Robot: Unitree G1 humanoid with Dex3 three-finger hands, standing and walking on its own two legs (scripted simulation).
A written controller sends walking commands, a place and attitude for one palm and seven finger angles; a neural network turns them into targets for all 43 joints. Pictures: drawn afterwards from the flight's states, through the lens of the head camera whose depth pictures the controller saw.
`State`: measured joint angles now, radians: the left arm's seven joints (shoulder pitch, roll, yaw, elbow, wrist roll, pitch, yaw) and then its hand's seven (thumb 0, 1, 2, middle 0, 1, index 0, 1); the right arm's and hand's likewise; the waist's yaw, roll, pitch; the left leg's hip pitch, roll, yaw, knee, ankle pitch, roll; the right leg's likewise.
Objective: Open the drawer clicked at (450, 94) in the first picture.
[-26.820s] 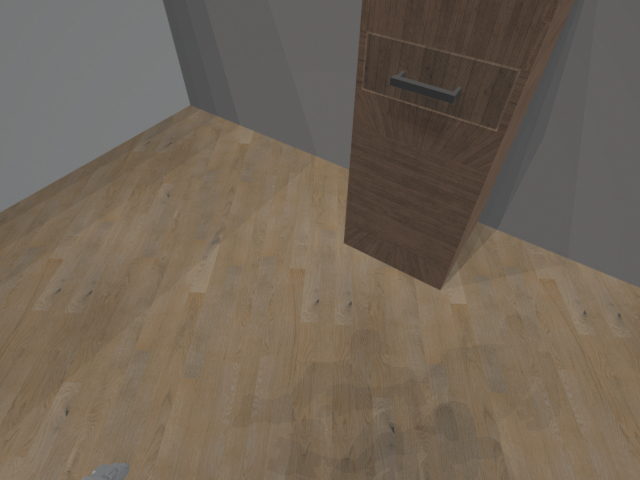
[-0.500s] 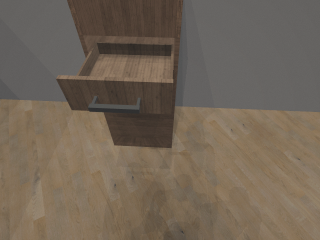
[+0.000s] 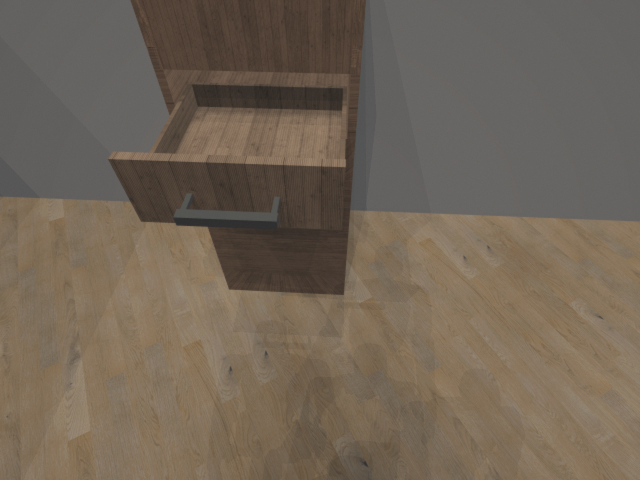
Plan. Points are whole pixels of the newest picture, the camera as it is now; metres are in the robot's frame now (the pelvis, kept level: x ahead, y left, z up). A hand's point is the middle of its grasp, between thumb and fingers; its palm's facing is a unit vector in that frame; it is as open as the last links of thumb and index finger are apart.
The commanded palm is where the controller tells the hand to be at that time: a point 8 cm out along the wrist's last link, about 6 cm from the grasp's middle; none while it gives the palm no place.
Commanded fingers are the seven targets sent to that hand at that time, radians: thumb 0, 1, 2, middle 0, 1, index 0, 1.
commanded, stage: stand and wait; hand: left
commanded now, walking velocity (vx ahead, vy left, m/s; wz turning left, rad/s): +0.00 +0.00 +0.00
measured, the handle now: (229, 210) +0.52 +0.19 +0.00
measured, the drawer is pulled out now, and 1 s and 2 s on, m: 0.30 0.30 0.30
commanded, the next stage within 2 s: none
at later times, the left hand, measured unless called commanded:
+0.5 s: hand out of the picture +0.01 +0.16 -0.17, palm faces +0.05 -0.98 -0.19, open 7.3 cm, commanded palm none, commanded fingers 0.00 0.90 0.90 -0.20 -0.30 -0.20 -0.30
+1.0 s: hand out of the picture +0.02 +0.16 -0.17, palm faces +0.04 -0.98 -0.20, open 7.3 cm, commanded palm none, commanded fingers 0.00 0.90 0.90 -0.20 -0.30 -0.20 -0.30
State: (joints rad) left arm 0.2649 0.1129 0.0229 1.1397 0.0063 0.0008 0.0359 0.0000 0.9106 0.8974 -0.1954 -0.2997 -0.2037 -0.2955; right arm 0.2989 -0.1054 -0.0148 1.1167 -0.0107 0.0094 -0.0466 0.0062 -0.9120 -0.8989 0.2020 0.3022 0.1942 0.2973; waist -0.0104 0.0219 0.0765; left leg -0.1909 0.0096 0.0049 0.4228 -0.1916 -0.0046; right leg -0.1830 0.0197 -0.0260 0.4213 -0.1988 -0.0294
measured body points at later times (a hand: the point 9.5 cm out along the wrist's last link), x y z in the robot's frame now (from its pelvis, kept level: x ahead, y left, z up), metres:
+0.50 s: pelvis +0.01 -0.01 +0.00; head +0.04 -0.01 +0.45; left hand +0.01 +0.21 -0.16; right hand -0.01 -0.21 -0.17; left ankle +0.03 +0.12 -0.74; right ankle +0.02 -0.10 -0.74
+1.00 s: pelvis +0.02 -0.01 +0.00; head +0.04 -0.02 +0.45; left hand +0.02 +0.21 -0.16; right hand +0.01 -0.22 -0.16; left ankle +0.03 +0.12 -0.74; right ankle +0.02 -0.10 -0.74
